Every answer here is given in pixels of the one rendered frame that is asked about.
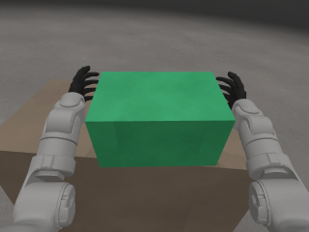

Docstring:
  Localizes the pedestal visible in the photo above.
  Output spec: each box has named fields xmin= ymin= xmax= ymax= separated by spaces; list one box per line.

xmin=0 ymin=78 xmax=255 ymax=232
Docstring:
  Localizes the robot right upper arm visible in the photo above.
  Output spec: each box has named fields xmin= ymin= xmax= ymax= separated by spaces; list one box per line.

xmin=248 ymin=178 xmax=309 ymax=232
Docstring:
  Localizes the right robot hand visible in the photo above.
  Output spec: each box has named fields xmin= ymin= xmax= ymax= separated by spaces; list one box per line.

xmin=216 ymin=72 xmax=246 ymax=110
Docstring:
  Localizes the robot left upper arm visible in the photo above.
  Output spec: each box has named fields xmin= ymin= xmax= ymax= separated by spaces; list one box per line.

xmin=0 ymin=182 xmax=75 ymax=232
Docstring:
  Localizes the robot right forearm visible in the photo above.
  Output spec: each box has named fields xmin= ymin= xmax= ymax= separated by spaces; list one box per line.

xmin=231 ymin=99 xmax=309 ymax=196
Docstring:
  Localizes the carton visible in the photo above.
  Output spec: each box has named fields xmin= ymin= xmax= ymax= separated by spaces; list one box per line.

xmin=85 ymin=72 xmax=236 ymax=167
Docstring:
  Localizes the robot left forearm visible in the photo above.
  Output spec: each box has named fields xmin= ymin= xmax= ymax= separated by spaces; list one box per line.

xmin=13 ymin=92 xmax=86 ymax=222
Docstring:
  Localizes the left robot hand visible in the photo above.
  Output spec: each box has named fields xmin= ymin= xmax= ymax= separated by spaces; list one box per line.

xmin=69 ymin=66 xmax=99 ymax=102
